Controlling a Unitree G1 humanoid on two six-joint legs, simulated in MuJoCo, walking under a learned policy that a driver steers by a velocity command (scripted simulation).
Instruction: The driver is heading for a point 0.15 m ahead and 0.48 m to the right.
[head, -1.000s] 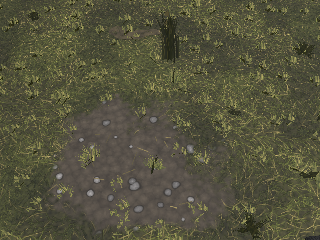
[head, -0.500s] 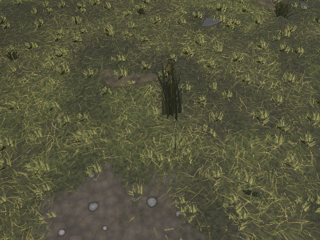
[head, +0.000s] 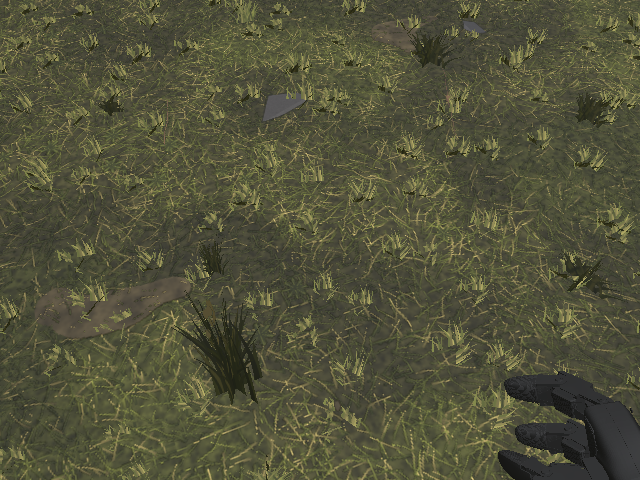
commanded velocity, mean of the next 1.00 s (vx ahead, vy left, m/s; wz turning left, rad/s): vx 0.76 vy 0.00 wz -0.97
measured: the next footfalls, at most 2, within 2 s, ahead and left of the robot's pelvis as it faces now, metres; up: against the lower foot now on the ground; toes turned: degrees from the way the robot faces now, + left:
left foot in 0.08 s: +0.28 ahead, +0.18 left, +0.00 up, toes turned -8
right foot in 0.54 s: +0.62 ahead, -0.13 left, +0.00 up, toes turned -33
